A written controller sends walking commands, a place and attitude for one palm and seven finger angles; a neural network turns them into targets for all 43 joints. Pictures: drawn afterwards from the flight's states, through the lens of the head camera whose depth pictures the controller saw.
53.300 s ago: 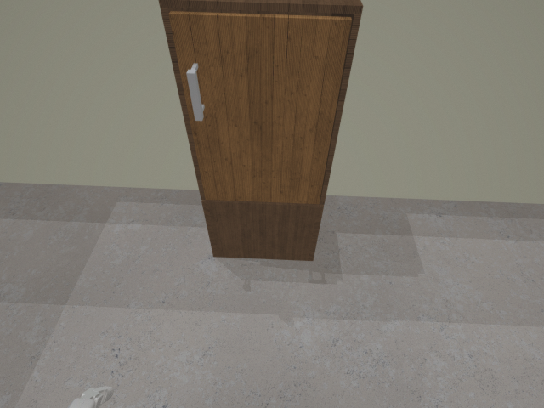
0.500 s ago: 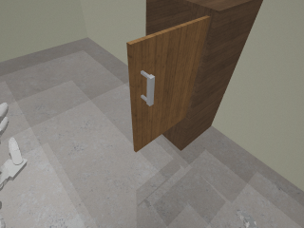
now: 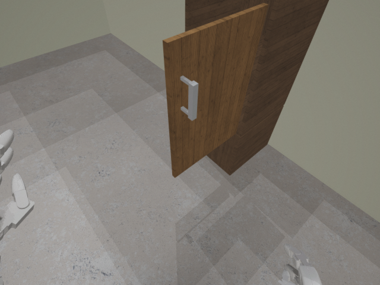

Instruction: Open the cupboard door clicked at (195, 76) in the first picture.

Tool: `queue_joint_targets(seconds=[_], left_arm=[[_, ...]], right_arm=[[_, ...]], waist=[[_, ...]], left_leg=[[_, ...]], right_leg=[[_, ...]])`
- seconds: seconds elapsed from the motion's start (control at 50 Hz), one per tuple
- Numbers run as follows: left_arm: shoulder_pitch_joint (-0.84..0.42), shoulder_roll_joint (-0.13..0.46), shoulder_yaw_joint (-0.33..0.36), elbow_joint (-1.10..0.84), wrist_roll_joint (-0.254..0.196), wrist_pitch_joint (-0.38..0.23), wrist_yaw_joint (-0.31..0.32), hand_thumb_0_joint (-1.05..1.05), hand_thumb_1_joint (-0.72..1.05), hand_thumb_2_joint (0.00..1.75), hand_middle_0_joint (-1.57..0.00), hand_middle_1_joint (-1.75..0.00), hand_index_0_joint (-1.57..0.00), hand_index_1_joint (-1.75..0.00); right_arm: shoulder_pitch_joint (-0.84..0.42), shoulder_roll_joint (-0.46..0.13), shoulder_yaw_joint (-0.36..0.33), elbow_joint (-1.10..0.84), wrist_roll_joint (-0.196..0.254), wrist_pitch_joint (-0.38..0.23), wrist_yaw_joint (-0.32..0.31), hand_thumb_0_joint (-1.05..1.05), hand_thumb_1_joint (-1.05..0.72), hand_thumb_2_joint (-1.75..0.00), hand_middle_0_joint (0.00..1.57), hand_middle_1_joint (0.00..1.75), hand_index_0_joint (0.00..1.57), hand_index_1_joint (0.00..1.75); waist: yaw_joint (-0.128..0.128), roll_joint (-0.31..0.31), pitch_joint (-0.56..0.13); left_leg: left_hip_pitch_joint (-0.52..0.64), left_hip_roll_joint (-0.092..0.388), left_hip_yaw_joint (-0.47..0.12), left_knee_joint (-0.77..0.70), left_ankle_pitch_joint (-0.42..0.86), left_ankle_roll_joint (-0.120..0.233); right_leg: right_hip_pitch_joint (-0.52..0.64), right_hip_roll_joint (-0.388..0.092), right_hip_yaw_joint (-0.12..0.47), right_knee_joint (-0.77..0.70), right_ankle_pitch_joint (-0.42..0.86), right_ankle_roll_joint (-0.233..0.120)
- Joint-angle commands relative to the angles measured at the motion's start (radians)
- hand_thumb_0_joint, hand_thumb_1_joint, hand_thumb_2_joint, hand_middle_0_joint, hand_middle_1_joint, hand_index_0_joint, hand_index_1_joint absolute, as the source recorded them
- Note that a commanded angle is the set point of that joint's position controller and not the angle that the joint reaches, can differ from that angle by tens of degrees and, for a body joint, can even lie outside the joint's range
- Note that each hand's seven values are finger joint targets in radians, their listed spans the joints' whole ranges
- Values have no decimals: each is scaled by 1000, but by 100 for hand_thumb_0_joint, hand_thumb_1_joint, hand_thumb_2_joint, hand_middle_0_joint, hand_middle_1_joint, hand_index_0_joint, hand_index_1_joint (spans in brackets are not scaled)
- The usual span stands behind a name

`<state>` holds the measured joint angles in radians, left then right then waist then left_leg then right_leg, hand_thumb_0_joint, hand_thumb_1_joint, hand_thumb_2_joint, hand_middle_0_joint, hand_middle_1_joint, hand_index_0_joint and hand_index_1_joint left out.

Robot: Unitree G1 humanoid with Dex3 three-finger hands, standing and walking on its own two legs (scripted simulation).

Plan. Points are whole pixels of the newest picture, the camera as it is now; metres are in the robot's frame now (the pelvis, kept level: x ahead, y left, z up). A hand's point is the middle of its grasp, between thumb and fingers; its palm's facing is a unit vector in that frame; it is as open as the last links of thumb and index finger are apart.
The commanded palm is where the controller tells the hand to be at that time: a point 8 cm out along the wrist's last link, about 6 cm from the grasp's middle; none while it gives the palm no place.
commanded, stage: stop stepping back and stand still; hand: left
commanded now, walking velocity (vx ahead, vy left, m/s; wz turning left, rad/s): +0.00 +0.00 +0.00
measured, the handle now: (188, 98) +0.59 +0.05 +0.05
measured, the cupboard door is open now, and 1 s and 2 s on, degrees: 90 90 90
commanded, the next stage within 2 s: let the arm hang, fingers relaxed in 0.02 s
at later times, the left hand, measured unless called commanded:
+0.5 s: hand out of the picture +0.02 +0.17 -0.18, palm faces +0.02 -0.98 -0.18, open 7.1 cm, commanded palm none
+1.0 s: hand out of the picture +0.06 +0.24 -0.15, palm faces +0.04 -0.94 -0.33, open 7.4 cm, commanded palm none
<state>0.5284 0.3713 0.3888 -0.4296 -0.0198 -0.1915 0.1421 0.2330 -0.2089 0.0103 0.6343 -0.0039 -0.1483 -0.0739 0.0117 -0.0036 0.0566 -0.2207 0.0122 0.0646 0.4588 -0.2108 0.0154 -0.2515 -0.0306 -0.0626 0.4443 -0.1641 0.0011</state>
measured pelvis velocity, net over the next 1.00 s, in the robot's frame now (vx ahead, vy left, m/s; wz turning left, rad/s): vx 0.00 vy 0.00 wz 0.04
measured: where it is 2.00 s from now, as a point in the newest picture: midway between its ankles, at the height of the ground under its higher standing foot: outside the picture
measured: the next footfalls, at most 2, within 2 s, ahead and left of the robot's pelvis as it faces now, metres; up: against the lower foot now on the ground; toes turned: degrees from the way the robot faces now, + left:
none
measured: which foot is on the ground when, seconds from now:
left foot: down 0.00-1.00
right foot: down 0.00-1.00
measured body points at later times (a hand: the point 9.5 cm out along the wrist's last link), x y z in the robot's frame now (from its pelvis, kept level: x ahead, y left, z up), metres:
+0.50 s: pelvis -0.02 -0.01 -0.01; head +0.02 +0.01 +0.44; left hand +0.02 +0.23 -0.16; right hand +0.02 -0.27 -0.15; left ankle +0.02 +0.11 -0.74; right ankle +0.05 -0.12 -0.74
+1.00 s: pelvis +0.00 +0.00 +0.00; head +0.02 -0.02 +0.45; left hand +0.06 +0.29 -0.13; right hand +0.05 -0.27 -0.15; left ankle +0.02 +0.11 -0.74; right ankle +0.05 -0.12 -0.74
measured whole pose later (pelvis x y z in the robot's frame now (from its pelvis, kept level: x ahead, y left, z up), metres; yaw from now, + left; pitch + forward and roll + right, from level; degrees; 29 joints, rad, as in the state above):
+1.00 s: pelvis +0.00 +0.00 +0.00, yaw +2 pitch -2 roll +0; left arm 0.12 0.29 0.03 1.12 0.01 0.00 0.00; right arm 0.19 -0.27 -0.02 1.11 -0.02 0.00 0.00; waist -0.01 0.03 0.06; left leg -0.20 -0.01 0.03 0.41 -0.18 0.01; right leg -0.22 -0.05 -0.09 0.42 -0.17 -0.01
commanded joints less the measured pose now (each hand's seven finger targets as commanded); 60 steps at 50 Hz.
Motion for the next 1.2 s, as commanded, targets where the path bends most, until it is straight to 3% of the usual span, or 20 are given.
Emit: queue_joint_targets(seconds=[0.0, 0.08, 0.1, 0.12, 0.14, 0.16, 0.2, 0.22, 0.26, 0.3, 0.34, 0.36, 0.38, 0.42, 0.48, 0.54, 0.66, 0.82, 1.0, 1.18], left_arm=[[-35, 186, 129, -227, 0, -76, 27, 0, 90, 90, -20, -30, -20, -30], [3, 190, 140, -197, -5, -76, 25, 0, 90, 90, -20, -30, -20, -30], [-106, 41, -277, 585, 66, 86, -119, 0, 90, 90, -20, -30, -20, -30], [-114, 29, -252, 608, 51, 158, -140, 0, 90, 90, -20, -30, -20, -30], [-117, 18, -258, 595, 48, 179, -144, 0, 90, 90, -20, -30, -20, -30], [-146, 9, -262, 627, 48, 181, -144, 0, 90, 90, -20, -30, -20, -30], [-194, 42, -268, 724, 57, 181, -145, 0, 90, 90, -20, -30, -20, -30], [-216, 59, -270, 778, 62, 178, -145, 0, 90, 90, -20, -30, -20, -30], [-287, 100, -278, 891, 65, 176, -144, 0, 90, 90, -20, -30, -20, -30], [-344, 88, -304, 996, 56, 189, -136, 0, 90, 90, -20, -30, -20, -30], [-364, 61, -327, 1083, 49, 197, -131, 0, 90, 90, -20, -30, -20, -30], [-354, 49, -335, 1127, 46, 198, -131, 0, 90, 90, -20, -30, -20, -30], [-336, 56, -336, 1166, 45, 197, -129, 0, 90, 90, -20, -30, -20, -30], [-301, 37, -338, 1251, 42, 194, -128, 0, 90, 90, -20, -30, -20, -30], [-281, 31, -328, 1333, 40, 187, -127, 0, 90, 90, -20, -30, -20, -30], [-300, 41, -327, 1391, 37, 181, -129, 0, 90, 90, -20, -30, -20, -30], [-340, 58, -323, 1463, 36, 178, -129, 0, 90, 90, -20, -30, -20, -30], [-377, 85, -319, 1500, 37, 180, -129, 0, 90, 90, -20, -30, -20, -30], [-429, 99, -326, 1507, 36, 166, -129, 0, 90, 90, -20, -30, -20, -30], [-463, 117, -330, 1505, 35, 158, -128, 0, 90, 90, -20, -30, -20, -30]], right_arm=[[-98, -115, -47, -160, -2, -58, -13, 0, -90, -90, 20, 30, 20, 30], [-98, -118, -53, -155, -1, -50, -10, 0, -90, -90, 20, 30, 20, 30], [-146, -308, -104, 111, 5, -55, 84, 0, -90, -90, 20, 30, 20, 30], [-71, -248, -100, 98, 13, 16, 87, 0, -90, -90, 20, 30, 20, 30], [-74, -250, -95, 73, 10, 37, 83, 0, -90, -90, 20, 30, 20, 30], [-88, -247, -86, 80, -1, 52, 82, 0, -90, -90, 20, 30, 20, 30], [-104, -248, -71, 80, -12, 77, 79, 0, -90, -90, 20, 30, 20, 30], [-105, -249, -70, 95, -16, 86, 78, 0, -90, -90, 20, 30, 20, 30], [-76, -246, -72, 125, -15, 106, 81, 0, -90, -90, 20, 30, 20, 30], [-42, -208, -60, 169, -21, 130, 80, 0, -90, -90, 20, 30, 20, 30], [-28, -176, -47, 206, -25, 144, 79, 0, -90, -90, 20, 30, 20, 30], [-33, -172, -41, 221, -27, 146, 79, 0, -90, -90, 20, 30, 20, 30], [-49, -187, -42, 226, -27, 147, 78, 0, -90, -90, 20, 30, 20, 30], [-60, -179, -40, 254, -26, 147, 74, 0, -90, -90, 20, 30, 20, 30], [-32, -177, -50, 292, -24, 153, 65, 0, -90, -90, 20, 30, 20, 30], [16, -175, -56, 336, -22, 154, 62, 0, -90, -90, 20, 30, 20, 30], [60, -178, -65, 395, -19, 154, 59, 0, -90, -90, 20, 30, 20, 30], [13, -210, -65, 426, -23, 146, 61, 0, -90, -90, 20, 30, 20, 30], [-70, -242, -57, 430, -19, 128, 62, 0, -90, -90, 20, 30, 20, 30], [-123, -267, -50, 432, -16, 126, 61, 0, -90, -90, 20, 30, 20, 30]], waist=[[-3, 72, -120], [-5, 50, -116], [-63, 90, -32], [-44, 93, -106], [-41, 128, -86], [-31, 117, -101], [-15, -43, -94], [-8, -146, -108], [-27, -274, -129], [-45, -213, -119], [-50, -48, -100], [-40, 57, -89], [-24, 117, -80], [-4, 166, -73], [-1, 169, -60], [-13, 93, -66], [-25, -31, -11], [-12, 7, 22], [-6, 33, -36], [-11, 19, -79]], left_leg=[[-69, 58, -81, -128, -15, 2], [-63, 50, -77, -111, -23, -3], [-157, 92, -136, 55, 166, 16], [-97, 103, -125, 19, 216, 4], [-120, 131, -144, -11, 187, 19], [-201, 157, -200, -46, 97, 49], [-234, 151, -230, -60, 49, 69], [-216, 122, -212, -26, 13, 61], [-117, 44, -145, 69, -22, 41], [-39, 15, -88, 124, -37, 25], [-10, 28, -99, 79, -17, 20], [-41, 49, -133, 18, -17, 23], [-84, 71, -166, -35, -29, 28], [-143, 84, -182, -98, -112, 28], [-138, 73, -168, -102, -172, 22], [-102, 66, -154, -94, -169, 23], [-46, 60, -137, -75, -123, 26], [-78, 87, -173, -161, -155, 32], [-20, 105, -168, -190, 31, 21], [62, 106, -149, -190, 139, 11]], right_leg=[[131, -17, 79, -62, 33, 4], [113, -26, 91, -95, 16, -2], [-33, -101, 49, 56, 141, -36], [-44, -86, 73, 57, 62, -41], [-64, -58, 51, 92, -44, -30], [-45, -37, 40, 151, -143, -31], [14, -31, 59, 141, -135, -40], [21, -52, 81, 84, -121, -48], [-35, -134, 152, -27, -140, -89], [-101, -172, 163, -75, -190, -111], [-124, -149, 148, -63, -226, -97], [-100, -120, 128, -36, -229, -80], [-49, -91, 109, -19, -213, -62], [29, -75, 97, -15, -178, -53], [42, -79, 99, -60, -195, -65], [32, -93, 111, -102, -229, -74], [-28, -113, 116, -165, -289, -84], [9, -93, 101, -138, -254, -69], [101, -98, 84, -119, -50, -52], [133, -108, 82, -144, 45, -47]])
